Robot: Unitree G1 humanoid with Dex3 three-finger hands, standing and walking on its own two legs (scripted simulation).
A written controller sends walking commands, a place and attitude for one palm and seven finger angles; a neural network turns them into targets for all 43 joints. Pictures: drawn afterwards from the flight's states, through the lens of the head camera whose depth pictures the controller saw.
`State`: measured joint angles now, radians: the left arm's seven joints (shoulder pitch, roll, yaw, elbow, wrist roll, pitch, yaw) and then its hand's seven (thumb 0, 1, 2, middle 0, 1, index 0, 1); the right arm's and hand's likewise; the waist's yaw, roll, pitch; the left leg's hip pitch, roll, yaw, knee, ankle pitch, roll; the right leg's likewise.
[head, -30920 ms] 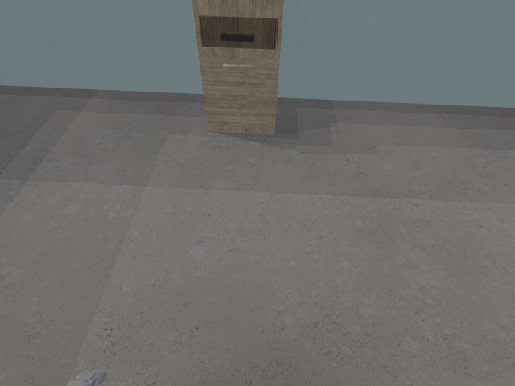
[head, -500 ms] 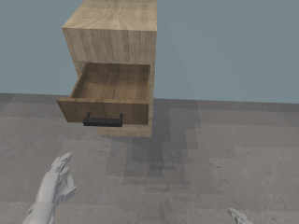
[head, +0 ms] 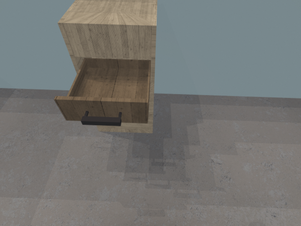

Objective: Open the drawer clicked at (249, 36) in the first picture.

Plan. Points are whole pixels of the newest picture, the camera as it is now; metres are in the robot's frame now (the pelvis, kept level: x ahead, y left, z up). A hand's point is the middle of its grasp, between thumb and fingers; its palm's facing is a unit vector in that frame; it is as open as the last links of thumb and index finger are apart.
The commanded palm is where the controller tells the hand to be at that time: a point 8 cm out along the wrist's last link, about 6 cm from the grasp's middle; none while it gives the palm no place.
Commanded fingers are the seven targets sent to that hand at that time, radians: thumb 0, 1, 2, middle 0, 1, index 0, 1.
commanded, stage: let the arm hang, fingers relaxed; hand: left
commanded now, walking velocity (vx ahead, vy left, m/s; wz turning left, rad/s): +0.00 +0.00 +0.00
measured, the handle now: (102, 117) +0.54 +0.25 -0.15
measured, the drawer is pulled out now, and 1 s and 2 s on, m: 0.30 0.30 0.30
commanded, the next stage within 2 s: look to check the result in 0.46 s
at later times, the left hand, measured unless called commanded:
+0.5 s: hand out of the picture +0.00 +0.16 -0.18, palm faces +0.03 -0.98 -0.17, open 7.4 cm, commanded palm none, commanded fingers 0.00 0.90 0.90 -0.20 -0.30 -0.20 -0.30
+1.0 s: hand out of the picture +0.01 +0.15 -0.17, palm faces +0.03 -0.98 -0.18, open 7.4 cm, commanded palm none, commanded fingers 0.00 0.90 0.90 -0.20 -0.30 -0.20 -0.30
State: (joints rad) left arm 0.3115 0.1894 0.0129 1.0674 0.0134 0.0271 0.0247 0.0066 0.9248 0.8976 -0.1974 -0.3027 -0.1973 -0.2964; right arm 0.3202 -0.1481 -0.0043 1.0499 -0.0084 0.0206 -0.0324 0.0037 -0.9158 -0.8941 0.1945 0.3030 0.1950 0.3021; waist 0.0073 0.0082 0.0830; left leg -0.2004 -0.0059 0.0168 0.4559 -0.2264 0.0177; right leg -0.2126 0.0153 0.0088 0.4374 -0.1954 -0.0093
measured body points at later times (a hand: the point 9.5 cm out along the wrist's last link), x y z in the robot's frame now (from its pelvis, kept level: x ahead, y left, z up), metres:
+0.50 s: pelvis +0.01 +0.00 +0.00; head +0.03 +0.00 +0.45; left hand +0.00 +0.21 -0.16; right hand -0.02 -0.21 -0.16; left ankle +0.01 +0.11 -0.74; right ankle +0.03 -0.12 -0.74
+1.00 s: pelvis +0.01 -0.01 +0.00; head +0.03 -0.01 +0.45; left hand +0.01 +0.20 -0.16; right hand -0.01 -0.21 -0.16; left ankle +0.01 +0.11 -0.74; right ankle +0.03 -0.12 -0.74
